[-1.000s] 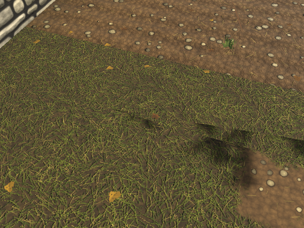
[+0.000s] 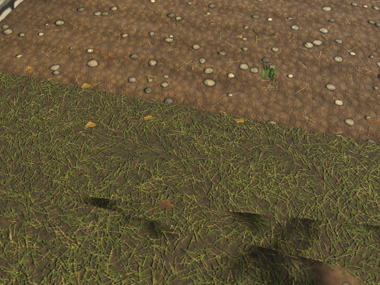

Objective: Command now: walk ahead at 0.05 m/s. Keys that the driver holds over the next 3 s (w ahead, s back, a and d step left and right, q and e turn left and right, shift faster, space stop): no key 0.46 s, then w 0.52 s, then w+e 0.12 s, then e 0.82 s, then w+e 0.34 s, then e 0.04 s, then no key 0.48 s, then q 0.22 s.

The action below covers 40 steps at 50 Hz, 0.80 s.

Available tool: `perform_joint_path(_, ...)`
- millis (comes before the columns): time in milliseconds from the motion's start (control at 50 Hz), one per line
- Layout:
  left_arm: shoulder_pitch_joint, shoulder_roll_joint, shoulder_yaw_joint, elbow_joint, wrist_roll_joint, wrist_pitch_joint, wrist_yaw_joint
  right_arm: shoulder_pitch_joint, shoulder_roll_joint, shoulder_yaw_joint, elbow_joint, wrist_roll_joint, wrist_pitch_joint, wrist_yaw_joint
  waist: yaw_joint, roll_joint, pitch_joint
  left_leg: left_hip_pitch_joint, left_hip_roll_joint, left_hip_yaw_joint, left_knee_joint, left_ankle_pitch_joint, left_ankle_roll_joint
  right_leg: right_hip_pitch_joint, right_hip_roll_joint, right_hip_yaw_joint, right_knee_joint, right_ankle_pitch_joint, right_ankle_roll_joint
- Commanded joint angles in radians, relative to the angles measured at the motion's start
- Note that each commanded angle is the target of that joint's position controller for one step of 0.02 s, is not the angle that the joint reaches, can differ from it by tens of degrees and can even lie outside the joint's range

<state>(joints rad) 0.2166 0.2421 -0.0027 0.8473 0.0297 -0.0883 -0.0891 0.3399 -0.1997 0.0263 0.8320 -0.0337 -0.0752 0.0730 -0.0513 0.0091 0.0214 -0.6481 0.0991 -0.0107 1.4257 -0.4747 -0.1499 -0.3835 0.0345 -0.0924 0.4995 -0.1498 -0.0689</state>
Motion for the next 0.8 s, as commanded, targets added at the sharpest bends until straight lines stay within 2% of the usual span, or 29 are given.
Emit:
perform_joint_path(20, -0.205, 0.115, 0.023, -0.13, -0.025, -0.056, 0.013, 0.259, -0.062, -0.024, 0.033, -0.003, -0.023, 0.014, -0.11, 0.03, -0.059, 0.283, 0.042, -0.006, -0.43, 0.426, 0.004, -0.153, -0.179, 0.096, -0.106, 0.416, -0.1)
perform_joint_path(40, -0.131, 0.144, 0.035, -0.112, -0.02, -0.051, 0.025, 0.184, -0.095, -0.036, 0.013, 0.028, -0.039, 0.017, -0.065, 0.053, -0.036, 0.166, 0.027, 0.015, -0.517, 0.441, 0.033, -0.003, -0.141, 0.05, -0.125, 0.408, -0.038)
perform_joint_path(60, 0.004, 0.184, 0.055, -0.072, -0.009, -0.047, 0.04, 0.067, -0.144, -0.051, -0.019, 0.028, -0.053, 0.017, 0.022, -0.022, -0.024, 0.013, 0.019, 0.027, -0.464, 0.398, 0.041, 0.21, -0.154, 0.08, -0.113, 0.521, -0.025)
perform_joint_path(80, 0.144, 0.196, 0.075, -0.033, 0.0, -0.042, 0.054, -0.058, -0.165, -0.066, -0.048, 0.01, -0.064, 0.014, 0.107, -0.074, -0.04, -0.172, 0.018, 0.018, -0.332, 0.216, 0.025, 0.439, -0.216, 0.156, -0.064, 0.673, -0.058)
perform_joint_path(100, 0.21, 0.167, 0.081, -0.014, 0.009, -0.037, 0.059, -0.129, -0.131, -0.065, -0.072, -0.005, -0.061, 0.003, 0.15, -0.07, -0.082, -0.259, 0.039, -0.024, -0.197, 0.006, -0.002, 0.55, -0.292, 0.218, 0.008, 0.824, -0.141)
perform_joint_path(120, 0.231, 0.127, 0.075, -0.011, 0.02, -0.028, 0.06, -0.129, -0.084, -0.054, -0.074, -0.008, -0.059, -0.006, 0.152, -0.041, -0.098, -0.289, 0.059, -0.07, -0.166, -0.064, -0.015, 0.553, -0.34, 0.25, 0.012, 0.877, -0.189)
perform_joint_path(140, 0.137, 0.112, 0.073, -0.05, -0.007, -0.029, 0.063, -0.123, -0.101, -0.071, -0.064, -0.008, -0.054, -0.022, 0.118, 0.029, -0.105, -0.141, 0.09, -0.074, -0.377, 0.109, -0.024, 0.413, -0.315, 0.225, -0.04, 0.73, -0.194)
perform_joint_path(180, -0.039, 0.105, 0.059, -0.088, -0.046, -0.035, 0.047, -0.057, -0.056, -0.08, -0.001, 0.0, -0.032, -0.03, 0.017, -0.005, -0.013, 0.17, 0.026, 0.069, -0.625, 0.332, -0.026, 0.104, -0.124, 0.075, -0.146, 0.451, -0.1)
perform_joint_path(220, 0.05, 0.175, 0.088, -0.043, -0.028, -0.049, 0.044, -0.106, -0.099, -0.109, -0.007, -0.019, -0.029, -0.022, 0.028, -0.063, -0.011, 0.094, -0.044, 0.116, -0.571, 0.257, 0.009, 0.256, -0.122, 0.087, -0.131, 0.698, -0.064)
perform_joint_path(240, 0.088, 0.175, 0.096, -0.031, -0.017, -0.058, 0.045, -0.146, -0.117, -0.117, -0.009, -0.02, -0.032, -0.022, 0.055, -0.061, -0.035, -0.001, -0.036, 0.092, -0.573, 0.222, 0.018, 0.395, -0.161, 0.116, -0.101, 0.773, -0.071)
perform_joint_path(280, 0.15, 0.141, 0.099, -0.005, -0.004, -0.057, 0.053, -0.211, -0.083, -0.11, -0.001, -0.009, -0.032, -0.029, 0.105, -0.053, -0.079, -0.127, 0.014, 0.026, -0.598, 0.191, 0.014, 0.587, -0.239, 0.18, -0.051, 0.793, -0.106)
perform_joint_path(300, 0.135, 0.103, 0.087, 0.0, -0.018, -0.047, 0.05, -0.2, -0.05, -0.104, 0.019, -0.007, -0.025, -0.028, 0.086, -0.028, -0.077, -0.02, 0.043, 0.018, -0.696, 0.205, 0.009, 0.5, -0.249, 0.181, -0.07, 0.725, -0.123)
perform_joint_path(340, 0.011, 0.112, 0.08, -0.022, -0.053, -0.012, 0.018, -0.142, -0.012, -0.094, 0.057, 0.0, 0.004, -0.015, 0.023, -0.063, -0.042, 0.35, 0.016, 0.076, -0.778, 0.225, 0.007, 0.112, -0.236, 0.203, -0.16, 0.279, -0.124)
perform_joint_path(360, -0.032, 0.126, 0.079, -0.024, -0.056, 0.006, -0.004, -0.098, -0.03, -0.099, 0.075, -0.003, 0.007, -0.005, -0.011, -0.045, -0.032, 0.469, 0.0, 0.085, -0.767, 0.306, 0.029, -0.036, -0.21, 0.223, -0.174, -0.055, -0.095)
perform_joint_path(380, -0.034, 0.12, 0.073, -0.018, -0.057, 0.019, -0.025, -0.058, -0.057, -0.109, 0.085, -0.006, 0.001, 0.001, -0.031, -0.028, -0.018, 0.517, -0.003, 0.086, -0.769, 0.34, 0.051, -0.118, -0.184, 0.24, -0.187, -0.249, -0.064)
perform_joint_path(400, -0.026, 0.101, 0.066, -0.005, -0.059, 0.025, -0.036, -0.057, -0.08, -0.113, 0.081, 0.007, -0.009, 0.007, -0.034, -0.013, -0.015, 0.516, 0.012, 0.083, -0.851, 0.342, 0.071, -0.12, -0.172, 0.255, -0.201, -0.353, -0.041)
perform_joint_path(440, 0.089, 0.116, 0.078, 0.03, -0.047, 0.03, -0.013, -0.171, -0.131, -0.105, 0.03, 0.044, -0.03, 0.005, 0.066, 0.053, -0.027, 0.467, 0.075, 0.031, -0.963, 0.286, 0.18, -0.023, -0.12, 0.224, -0.205, -0.385, 0.005)
perform_joint_path(460, 0.07, 0.131, 0.089, 0.013, -0.039, 0.023, 0.014, -0.226, -0.16, -0.115, 0.03, 0.04, -0.028, 0.011, 0.091, 0.075, 0.008, 0.315, 0.066, 0.004, -1.016, 0.046, 0.226, 0.057, -0.048, 0.11, -0.155, -0.301, 0.03)
perform_joint_path(500, 0.035, 0.169, 0.109, 0.012, -0.014, 0.02, 0.055, -0.181, -0.221, -0.147, 0.058, 0.027, -0.02, 0.002, 0.073, 0.046, 0.009, 0.229, 0.06, -0.008, -1.088, -0.199, 0.242, 0.143, -0.033, 0.069, -0.089, -0.412, -0.002)
perform_joint_path(540, 0.118, 0.111, 0.105, 0.059, -0.008, 0.015, 0.085, -0.096, -0.212, -0.159, 0.092, 0.002, -0.017, -0.035, 0.056, 0.067, 0.038, 0.324, 0.094, -0.06, -1.15, -0.241, 0.295, 0.087, -0.02, 0.056, -0.066, -0.441, -0.033)
perform_joint_path(580, 0.085, 0.046, 0.095, 0.057, 0.002, 0.007, 0.097, -0.082, -0.17, -0.153, 0.099, 0.003, -0.024, -0.075, 0.037, 0.102, 0.023, 0.438, 0.163, -0.157, -1.213, -0.188, 0.34, 0.081, -0.008, 0.02, -0.017, -0.296, -0.036)
perform_joint_path(620, 0.077, 0.03, 0.101, 0.055, 0.013, -0.006, 0.094, -0.106, -0.139, -0.145, 0.094, 0.014, -0.017, -0.09, 0.047, 0.119, 0.035, 0.425, 0.199, -0.193, -1.26, -0.186, 0.366, 0.152, 0.008, -0.01, 0.019, -0.226, -0.041)
perform_joint_path(660, 0.138, 0.033, 0.112, 0.072, 0.019, -0.023, 0.088, -0.14, -0.142, -0.143, 0.089, 0.006, -0.003, -0.088, 0.087, 0.118, 0.068, 0.342, 0.186, -0.168, -1.249, -0.188, 0.372, 0.279, 0.004, -0.01, -0.023, -0.191, -0.058)
perform_joint_path(700, 0.255, 0.03, 0.118, 0.117, 0.032, -0.044, 0.087, -0.167, -0.116, -0.139, 0.079, -0.024, 0.007, -0.081, 0.136, 0.033, 0.082, 0.247, 0.101, -0.068, -1.089, -0.127, 0.345, 0.403, -0.054, 0.083, -0.092, -0.236, -0.099)
perform_joint_path(720, 0.392, 0.055, 0.124, 0.164, 0.039, -0.053, 0.09, -0.233, -0.06, -0.125, 0.057, -0.05, 0.005, -0.074, 0.199, -0.097, 0.087, 0.073, -0.005, 0.014, -0.805, -0.038, 0.28, 0.533, -0.209, 0.357, -0.224, -0.348, -0.198)
perform_joint_path(740, 0.51, 0.086, 0.118, 0.184, 0.05, -0.059, 0.086, -0.346, 0.017, -0.099, 0.02, -0.063, -0.007, -0.059, 0.267, -0.185, 0.122, -0.207, -0.103, -0.058, -0.579, -0.05, 0.262, 0.682, -0.375, 0.699, -0.382, -0.383, -0.302)
perform_joint_path(760, 0.489, 0.075, 0.098, 0.179, 0.06, -0.059, 0.081, -0.318, 0.015, -0.096, 0.032, -0.037, -0.026, -0.056, 0.23, -0.122, 0.189, -0.358, -0.083, -0.213, -0.493, -0.005, 0.293, 0.721, -0.446, 0.732, -0.414, -0.375, -0.316)
perform_joint_path(780, 0.408, 0.037, 0.083, 0.175, 0.056, -0.053, 0.072, -0.256, -0.045, -0.113, 0.068, -0.022, -0.036, -0.058, 0.173, -0.049, 0.175, -0.353, -0.075, -0.197, -0.41, 0.071, 0.3, 0.716, -0.429, 0.635, -0.394, -0.289, -0.282)
perform_joint_path(800, 0.365, 0.002, 0.066, 0.175, 0.052, -0.043, 0.061, -0.22, -0.074, -0.124, 0.085, -0.03, -0.041, -0.061, 0.139, -0.037, 0.129, -0.284, -0.07, -0.15, -0.354, 0.102, 0.308, 0.667, -0.386, 0.521, -0.387, -0.208, -0.249)
